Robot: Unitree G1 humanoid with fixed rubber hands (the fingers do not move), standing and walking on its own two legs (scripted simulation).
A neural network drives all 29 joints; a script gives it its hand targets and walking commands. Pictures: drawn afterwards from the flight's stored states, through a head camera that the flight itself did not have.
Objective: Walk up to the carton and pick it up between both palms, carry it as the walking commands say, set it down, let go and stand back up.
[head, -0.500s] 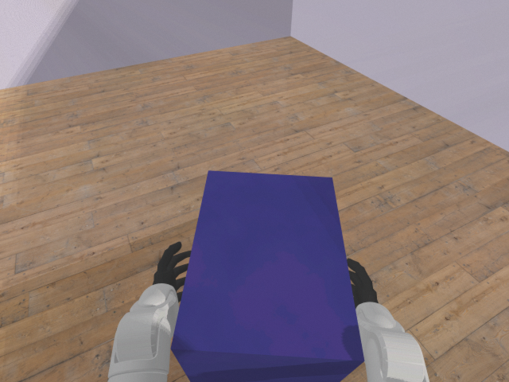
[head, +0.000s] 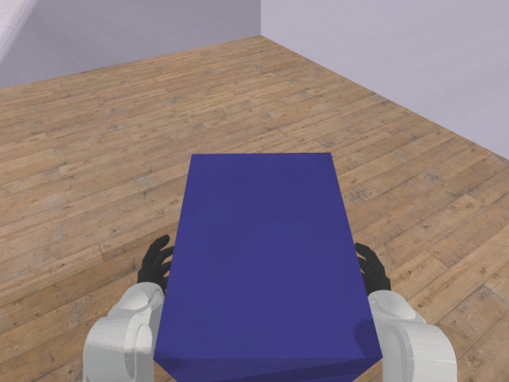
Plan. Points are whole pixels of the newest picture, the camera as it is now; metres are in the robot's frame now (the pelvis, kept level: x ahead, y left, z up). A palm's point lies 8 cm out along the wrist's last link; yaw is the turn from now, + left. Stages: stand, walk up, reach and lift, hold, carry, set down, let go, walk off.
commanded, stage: carry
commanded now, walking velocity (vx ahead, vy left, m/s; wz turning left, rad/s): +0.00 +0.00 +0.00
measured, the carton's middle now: (262, 281) +0.28 +0.01 +0.04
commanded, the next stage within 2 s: none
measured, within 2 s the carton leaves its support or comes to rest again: neither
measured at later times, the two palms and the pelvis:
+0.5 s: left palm (162, 300) +0.22 +0.15 +0.09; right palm (390, 314) +0.22 -0.15 +0.08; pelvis -0.02 -0.01 +0.00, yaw -1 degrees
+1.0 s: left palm (155, 303) +0.21 +0.15 +0.09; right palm (388, 315) +0.21 -0.15 +0.09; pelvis -0.02 -0.01 +0.00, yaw -1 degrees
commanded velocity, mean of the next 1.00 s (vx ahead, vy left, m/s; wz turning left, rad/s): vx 0.00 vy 0.00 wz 0.00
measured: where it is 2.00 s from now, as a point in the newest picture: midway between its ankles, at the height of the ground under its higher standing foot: outside the picture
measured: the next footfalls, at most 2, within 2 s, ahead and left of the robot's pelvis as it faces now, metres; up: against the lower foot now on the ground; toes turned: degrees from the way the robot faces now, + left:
left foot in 0.12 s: +0.04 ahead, +0.15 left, +0.00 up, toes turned +1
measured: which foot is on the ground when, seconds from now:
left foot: up 0.00-0.10, down 0.12-1.00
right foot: down 0.00-1.00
